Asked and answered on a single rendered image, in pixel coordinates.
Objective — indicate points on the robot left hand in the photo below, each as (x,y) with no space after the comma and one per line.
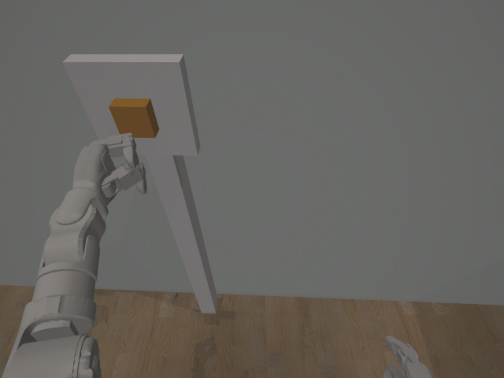
(95,170)

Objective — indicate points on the robot right hand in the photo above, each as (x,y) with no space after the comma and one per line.
(407,358)

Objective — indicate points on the robot left upper arm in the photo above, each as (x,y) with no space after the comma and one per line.
(68,357)

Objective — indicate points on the panel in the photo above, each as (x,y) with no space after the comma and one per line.
(100,78)

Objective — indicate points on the button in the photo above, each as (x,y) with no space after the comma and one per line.
(136,116)

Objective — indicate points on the left robot forearm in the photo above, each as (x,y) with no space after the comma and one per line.
(62,303)

